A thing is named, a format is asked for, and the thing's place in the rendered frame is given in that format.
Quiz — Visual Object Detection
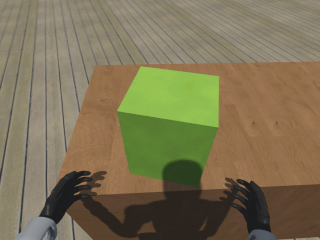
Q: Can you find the left robot hand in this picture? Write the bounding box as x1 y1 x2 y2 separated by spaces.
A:
39 171 93 225

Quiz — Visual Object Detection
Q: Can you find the robot right forearm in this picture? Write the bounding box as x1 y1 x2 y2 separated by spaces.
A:
247 229 278 240

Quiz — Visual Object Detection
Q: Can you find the carton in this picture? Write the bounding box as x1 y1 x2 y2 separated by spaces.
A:
117 66 219 187

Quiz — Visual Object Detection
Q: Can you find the robot left forearm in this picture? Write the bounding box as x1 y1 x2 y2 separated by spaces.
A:
14 216 58 240

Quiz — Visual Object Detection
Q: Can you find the pedestal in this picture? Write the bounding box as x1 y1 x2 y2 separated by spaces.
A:
55 61 320 240

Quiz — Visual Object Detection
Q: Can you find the right robot hand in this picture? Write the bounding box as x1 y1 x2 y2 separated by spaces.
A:
230 179 271 234

